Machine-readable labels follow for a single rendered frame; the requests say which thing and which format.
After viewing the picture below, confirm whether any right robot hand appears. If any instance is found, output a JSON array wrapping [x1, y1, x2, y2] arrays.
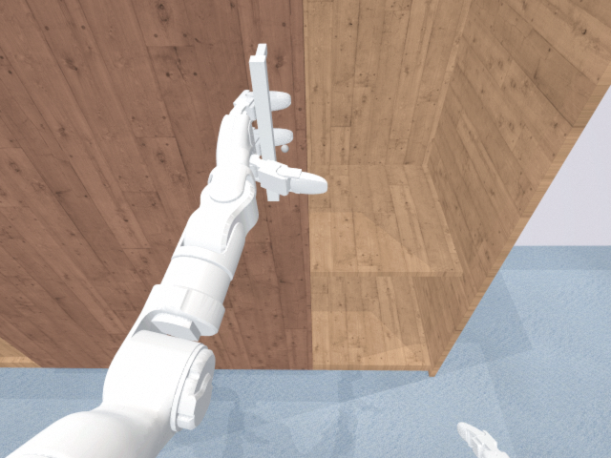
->
[[457, 422, 510, 458]]

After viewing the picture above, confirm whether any left robot hand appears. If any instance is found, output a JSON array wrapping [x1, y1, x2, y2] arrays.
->
[[216, 90, 327, 196]]

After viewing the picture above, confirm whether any left robot forearm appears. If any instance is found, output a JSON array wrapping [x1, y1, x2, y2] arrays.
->
[[102, 162, 259, 400]]

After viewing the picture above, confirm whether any wardrobe door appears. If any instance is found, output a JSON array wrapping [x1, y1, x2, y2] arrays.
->
[[0, 0, 313, 370], [0, 338, 27, 357]]

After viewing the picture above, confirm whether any handle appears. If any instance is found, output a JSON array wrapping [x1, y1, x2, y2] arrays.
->
[[249, 44, 280, 201]]

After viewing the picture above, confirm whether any left robot upper arm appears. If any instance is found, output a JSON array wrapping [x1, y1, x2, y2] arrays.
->
[[6, 330, 216, 458]]

